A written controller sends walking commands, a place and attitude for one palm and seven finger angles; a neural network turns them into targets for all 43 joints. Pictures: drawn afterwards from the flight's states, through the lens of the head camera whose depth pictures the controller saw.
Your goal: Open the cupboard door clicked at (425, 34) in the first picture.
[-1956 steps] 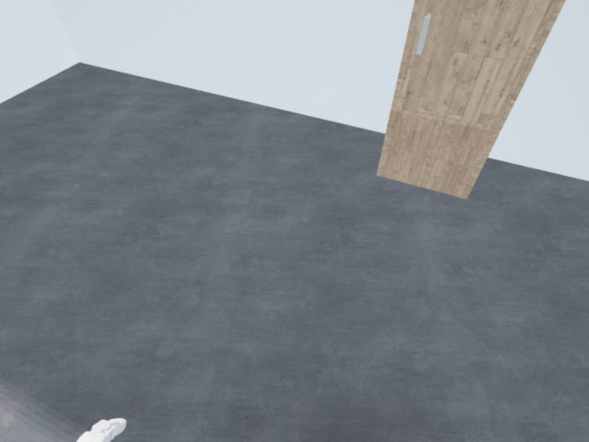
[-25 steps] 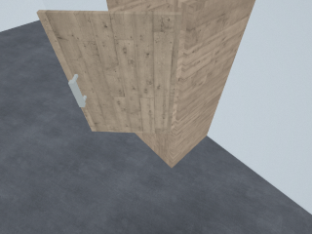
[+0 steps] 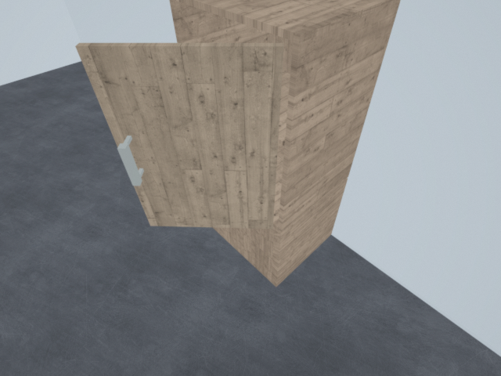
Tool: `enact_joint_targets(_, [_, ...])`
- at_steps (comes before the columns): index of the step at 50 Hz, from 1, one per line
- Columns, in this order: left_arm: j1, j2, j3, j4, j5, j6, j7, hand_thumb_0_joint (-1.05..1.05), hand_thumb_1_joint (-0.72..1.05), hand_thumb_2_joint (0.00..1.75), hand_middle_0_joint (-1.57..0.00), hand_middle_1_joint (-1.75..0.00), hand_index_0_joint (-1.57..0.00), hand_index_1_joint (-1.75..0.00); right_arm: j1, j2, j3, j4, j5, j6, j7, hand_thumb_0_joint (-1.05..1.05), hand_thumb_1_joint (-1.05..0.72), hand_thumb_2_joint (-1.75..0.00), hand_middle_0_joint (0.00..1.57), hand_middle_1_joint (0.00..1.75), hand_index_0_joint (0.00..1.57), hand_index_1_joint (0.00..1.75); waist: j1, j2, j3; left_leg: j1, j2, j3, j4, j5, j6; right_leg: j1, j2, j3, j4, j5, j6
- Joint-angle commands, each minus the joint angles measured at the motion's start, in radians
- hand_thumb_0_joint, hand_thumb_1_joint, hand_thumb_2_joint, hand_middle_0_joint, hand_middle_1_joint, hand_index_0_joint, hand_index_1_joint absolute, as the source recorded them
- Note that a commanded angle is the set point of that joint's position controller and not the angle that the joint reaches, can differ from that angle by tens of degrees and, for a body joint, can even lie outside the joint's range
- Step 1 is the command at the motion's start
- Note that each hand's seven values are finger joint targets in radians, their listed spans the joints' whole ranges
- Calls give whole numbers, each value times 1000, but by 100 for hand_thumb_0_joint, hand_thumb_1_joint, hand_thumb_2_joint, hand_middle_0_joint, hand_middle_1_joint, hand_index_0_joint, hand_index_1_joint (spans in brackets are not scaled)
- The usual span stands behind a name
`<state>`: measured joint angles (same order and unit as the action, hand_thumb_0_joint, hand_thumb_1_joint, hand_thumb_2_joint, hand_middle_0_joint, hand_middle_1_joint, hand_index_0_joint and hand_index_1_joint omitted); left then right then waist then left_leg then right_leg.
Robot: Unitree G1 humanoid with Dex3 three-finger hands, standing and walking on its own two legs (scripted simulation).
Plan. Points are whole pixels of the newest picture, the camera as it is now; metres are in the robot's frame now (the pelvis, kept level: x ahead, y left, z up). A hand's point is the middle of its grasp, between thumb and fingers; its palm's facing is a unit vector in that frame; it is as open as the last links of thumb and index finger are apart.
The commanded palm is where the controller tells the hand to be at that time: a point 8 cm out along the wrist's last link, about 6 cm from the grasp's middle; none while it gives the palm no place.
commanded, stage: look again from close up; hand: left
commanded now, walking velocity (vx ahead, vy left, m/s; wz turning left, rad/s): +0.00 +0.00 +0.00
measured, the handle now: (132, 160) +0.62 +0.34 -0.03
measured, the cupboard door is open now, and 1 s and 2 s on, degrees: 44 44 44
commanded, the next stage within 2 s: shuffle to correct the standing spot in 0.32 s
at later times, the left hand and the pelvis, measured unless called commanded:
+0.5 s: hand out of the picture -0.02 +0.22 -0.17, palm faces +0.00 -0.97 -0.24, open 7.4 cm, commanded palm none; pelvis -0.04 +0.02 +0.01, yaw +0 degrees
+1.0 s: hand out of the picture +0.05 +0.26 -0.17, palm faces -0.03 -0.98 -0.19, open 7.3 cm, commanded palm none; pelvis +0.02 +0.09 +0.01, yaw -3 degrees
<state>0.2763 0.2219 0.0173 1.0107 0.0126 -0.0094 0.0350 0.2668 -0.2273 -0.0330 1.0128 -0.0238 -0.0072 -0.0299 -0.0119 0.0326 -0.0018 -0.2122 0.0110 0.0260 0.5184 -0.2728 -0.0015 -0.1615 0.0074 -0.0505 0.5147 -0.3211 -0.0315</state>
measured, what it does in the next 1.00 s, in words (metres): lifts its right foot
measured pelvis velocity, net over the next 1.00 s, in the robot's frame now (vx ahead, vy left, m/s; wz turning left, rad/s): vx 0.02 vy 0.09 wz -0.05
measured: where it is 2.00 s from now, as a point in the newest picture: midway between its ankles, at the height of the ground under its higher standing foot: outside the picture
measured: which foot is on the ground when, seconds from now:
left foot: down 0.00-1.00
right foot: down 0.00-0.74, up 0.76-1.00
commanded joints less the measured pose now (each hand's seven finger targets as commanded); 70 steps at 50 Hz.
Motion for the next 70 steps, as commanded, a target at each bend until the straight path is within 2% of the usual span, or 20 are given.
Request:
enact_joint_targets(1, [-5,159,22,-78,0,-19,6,0,90,90,-20,-30,-20,-30,-18,-138,-14,-69,3,-19,-1,0,-90,-90,20,30,20,30,5,-42,42,-2,84,-76,-69,252,46,-48,-114,116,-94,299,-25])
enact_joint_targets(11, [-36,189,8,-69,2,-11,-8,0,90,90,-20,-30,-20,-30,-62,-171,-2,-59,2,-13,14,0,-90,-90,20,30,20,30,7,-46,83,-22,78,-94,-156,31,37,-95,-114,147,-201,-2,-10])
enact_joint_targets(23, [30,132,-3,-9,6,-4,-7,0,90,90,-20,-30,-20,-30,-14,-131,10,0,3,-6,17,0,-90,-90,20,30,20,30,12,-27,50,-55,77,-103,-202,-83,28,-58,-121,133,-215,-49,4])
enact_joint_targets(30, [70,155,33,-12,11,15,3,0,90,90,-20,-30,-20,-30,100,-74,-2,17,-3,24,22,0,-90,-90,20,30,20,30,1,-160,117,-81,2,14,56,-115,10,-183,-252,279,-329,-360,-69])
enact_joint_targets(33, [48,141,43,-26,12,18,2,0,90,90,-20,-30,-20,-30,171,-42,-3,28,0,15,23,0,-90,-90,20,30,20,30,-19,-130,118,-8,3,18,3,-98,19,-230,-231,218,-261,-290,-71])
enact_joint_targets(35, [59,97,37,-31,13,23,-2,0,90,90,-20,-30,-20,-30,207,-63,-6,26,0,7,20,0,-90,-90,20,30,20,30,-22,3,151,-22,55,-72,-143,-182,44,-249,-132,123,-104,-246,-37])
enact_joint_targets(37, [79,18,24,-36,22,26,-5,0,90,90,-20,-30,-20,-30,239,-130,-23,24,-4,1,10,0,-90,-90,20,30,20,30,-21,206,172,-33,234,-346,-384,-432,128,-315,-14,-47,211,-167,11])
enact_joint_targets(38, [62,10,18,-39,26,26,-6,0,90,90,-20,-30,-20,-30,225,-120,-22,20,1,-1,8,0,-90,-90,20,30,20,30,-19,175,192,-51,272,-398,-432,-441,175,-350,-44,-11,363,-175,5])
enact_joint_targets(42, [55,-21,19,-31,20,10,-19,0,90,90,-20,-30,-20,-30,195,-67,-4,16,2,-24,2,0,-90,-90,20,30,20,30,-1,-12,120,53,242,-279,-378,-106,208,-382,-111,4,432,-94,12])
enact_joint_targets(45, [40,-45,15,-36,18,10,-19,0,90,90,-20,-30,-20,-30,211,-51,-1,31,4,-32,-3,0,-90,-90,20,30,20,30,-5,-3,76,93,214,-194,-344,78,211,-332,-107,-25,336,-72,23])
enact_joint_targets(51, [-19,-51,23,-61,18,11,-12,0,90,90,-20,-30,-20,-30,250,-23,-1,63,-2,-31,-7,0,-90,-90,20,30,20,30,-18,41,79,134,219,-170,-299,230,214,-294,-95,-49,200,-53,21])
enact_joint_targets(56, [63,-46,35,-42,18,-3,-4,0,90,90,-20,-30,-20,-30,214,-19,-2,57,5,-27,-4,0,-90,-90,20,30,20,30,44,-30,54,37,166,-83,-143,374,148,-46,-77,-71,-22,73,8])
enact_joint_targets(57, [135,-19,43,-18,18,-13,1,0,90,90,-20,-30,-20,-30,194,-15,-3,48,14,-29,-1,0,-90,-90,20,30,20,30,77,-75,26,-72,124,-35,-38,361,110,124,-130,-13,-71,147,-20])
enact_joint_targets(58, [224,49,57,2,22,-23,10,0,90,90,-20,-30,-20,-30,179,6,-3,24,22,-30,6,0,-90,-90,20,30,20,30,105,-227,-9,-280,30,42,141,149,58,305,-324,249,-118,176,-105])
enact_joint_targets(59, [272,120,72,11,14,-26,15,0,90,90,-20,-30,-20,-30,144,1,-10,-10,11,-25,11,0,-90,-90,20,30,20,30,110,-288,5,-430,-38,90,368,-281,14,343,-538,484,-231,281,-231])
enact_joint_targets(60, [263,123,84,8,8,-30,26,0,90,90,-20,-30,-20,-30,95,-27,-21,-22,-1,-15,13,0,-90,-90,20,30,20,30,107,-141,52,-454,27,-22,512,-279,17,242,-563,470,-257,267,-283])
enact_joint_targets(63, [105,71,79,-37,16,-38,36,0,90,90,-20,-30,-20,-30,57,9,-28,-46,-11,20,42,0,-90,-90,20,30,20,30,35,-135,131,-416,106,-88,597,-148,8,-18,-453,259,-287,153,-179])
enact_joint_targets(66, [-32,77,72,-92,29,-22,22,0,90,90,-20,-30,-20,-30,118,59,-23,-46,8,29,46,0,-90,-90,20,30,20,30,-31,-210,118,-168,91,-1,350,-70,-21,-235,-322,17,-246,227,-87])
enact_joint_targets(68, [-29,90,71,-89,27,-2,10,0,90,90,-20,-30,-20,-30,150,63,-19,-29,11,18,37,0,-90,-90,20,30,20,30,-35,-208,82,-36,37,82,168,62,-40,-255,-250,-38,-148,163,-45])
enact_joint_targets(70, [18,78,64,-86,19,19,2,0,90,90,-20,-30,-20,-30,196,6,-29,-14,8,3,30,0,-90,-90,20,30,20,30,-33,-34,37,100,35,72,17,195,-52,-275,-181,-49,33,66,-7])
